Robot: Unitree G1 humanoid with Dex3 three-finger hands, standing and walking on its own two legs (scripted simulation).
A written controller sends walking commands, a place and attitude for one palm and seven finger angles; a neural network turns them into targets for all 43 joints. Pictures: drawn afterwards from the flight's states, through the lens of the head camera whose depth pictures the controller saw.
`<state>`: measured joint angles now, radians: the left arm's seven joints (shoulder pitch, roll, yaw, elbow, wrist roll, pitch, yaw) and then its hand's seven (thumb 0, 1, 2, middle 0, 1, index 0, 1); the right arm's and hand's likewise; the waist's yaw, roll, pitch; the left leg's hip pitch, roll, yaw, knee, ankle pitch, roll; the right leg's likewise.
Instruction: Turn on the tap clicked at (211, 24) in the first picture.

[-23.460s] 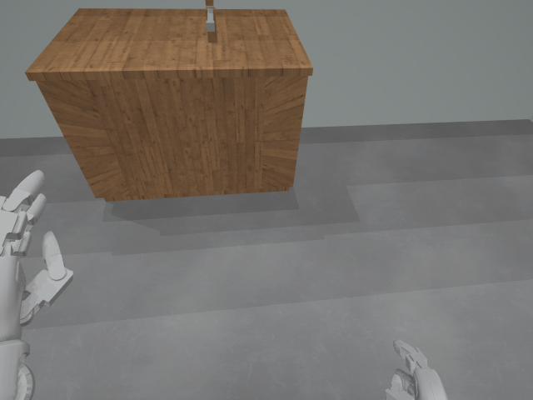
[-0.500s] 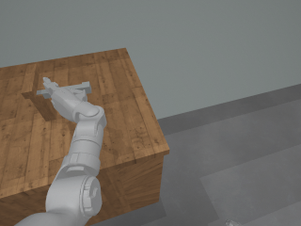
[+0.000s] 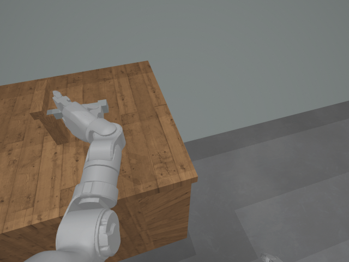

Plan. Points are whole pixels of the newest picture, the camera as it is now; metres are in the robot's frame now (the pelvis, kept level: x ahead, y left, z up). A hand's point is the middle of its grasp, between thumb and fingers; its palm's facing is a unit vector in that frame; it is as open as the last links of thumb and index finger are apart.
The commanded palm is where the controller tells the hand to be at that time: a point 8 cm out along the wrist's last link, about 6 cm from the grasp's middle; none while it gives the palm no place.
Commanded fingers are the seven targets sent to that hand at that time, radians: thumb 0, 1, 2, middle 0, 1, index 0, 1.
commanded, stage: lift the hand up off the lever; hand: left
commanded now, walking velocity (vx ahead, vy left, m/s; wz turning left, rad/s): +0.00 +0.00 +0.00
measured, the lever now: (103, 106) +0.52 +0.23 +0.07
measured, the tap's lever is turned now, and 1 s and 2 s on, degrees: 86 86 86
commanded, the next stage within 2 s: draw the hand back beside the body in 0.24 s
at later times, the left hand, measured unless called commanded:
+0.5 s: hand (107, 109) +0.41 +0.17 +0.15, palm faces +0.55 -0.83 -0.09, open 7.8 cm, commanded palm +0.35 +0.23 +0.15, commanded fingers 0.00 0.90 0.90 -0.16 -0.18 -0.16 -0.18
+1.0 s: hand (75, 150) +0.30 +0.20 +0.15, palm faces +0.24 -0.94 -0.22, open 7.6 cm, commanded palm +0.25 +0.26 +0.16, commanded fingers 0.00 0.90 0.90 -0.18 -0.25 -0.18 -0.25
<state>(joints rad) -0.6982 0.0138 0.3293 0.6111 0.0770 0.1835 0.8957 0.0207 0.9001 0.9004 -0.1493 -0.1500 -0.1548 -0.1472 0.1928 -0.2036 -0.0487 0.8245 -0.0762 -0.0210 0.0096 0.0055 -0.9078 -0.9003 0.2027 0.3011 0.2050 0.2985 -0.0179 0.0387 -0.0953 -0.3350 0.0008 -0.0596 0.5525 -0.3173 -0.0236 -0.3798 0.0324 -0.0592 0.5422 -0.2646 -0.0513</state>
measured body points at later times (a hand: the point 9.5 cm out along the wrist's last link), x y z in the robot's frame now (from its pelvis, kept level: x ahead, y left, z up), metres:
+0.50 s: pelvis +0.01 +0.00 +0.01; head +0.01 -0.02 +0.45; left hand +0.38 +0.21 +0.16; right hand +0.14 -0.25 -0.11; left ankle -0.02 +0.14 -0.73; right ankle +0.01 -0.08 -0.73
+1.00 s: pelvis -0.01 +0.02 +0.01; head -0.03 -0.01 +0.46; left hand +0.28 +0.25 +0.17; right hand +0.16 -0.21 -0.09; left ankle -0.02 +0.14 -0.73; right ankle +0.01 -0.08 -0.73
